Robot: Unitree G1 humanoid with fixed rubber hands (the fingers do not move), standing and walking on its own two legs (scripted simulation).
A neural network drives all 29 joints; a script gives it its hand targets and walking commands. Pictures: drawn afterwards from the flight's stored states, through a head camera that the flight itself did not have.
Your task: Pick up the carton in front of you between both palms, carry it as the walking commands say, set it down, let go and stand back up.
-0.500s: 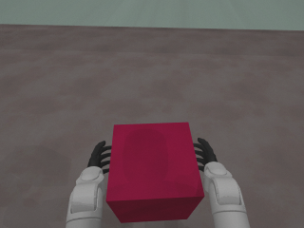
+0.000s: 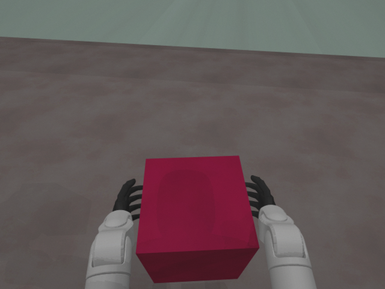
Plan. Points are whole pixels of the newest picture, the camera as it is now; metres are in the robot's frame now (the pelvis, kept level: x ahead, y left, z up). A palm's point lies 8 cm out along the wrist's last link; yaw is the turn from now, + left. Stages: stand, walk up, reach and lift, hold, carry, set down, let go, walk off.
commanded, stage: carry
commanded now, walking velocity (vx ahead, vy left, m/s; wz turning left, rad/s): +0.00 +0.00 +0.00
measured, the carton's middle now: (194, 222) +0.31 +0.00 -0.04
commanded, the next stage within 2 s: hold in 1.54 s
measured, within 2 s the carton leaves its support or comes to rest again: neither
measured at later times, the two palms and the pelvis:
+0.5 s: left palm (127, 205) +0.31 +0.15 +0.03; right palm (263, 206) +0.31 -0.15 +0.03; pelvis +0.02 +0.00 -0.01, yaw -1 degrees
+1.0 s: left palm (123, 221) +0.27 +0.15 +0.04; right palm (269, 221) +0.27 -0.15 +0.04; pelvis -0.02 +0.00 +0.00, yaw -1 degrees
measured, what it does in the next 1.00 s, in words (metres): stands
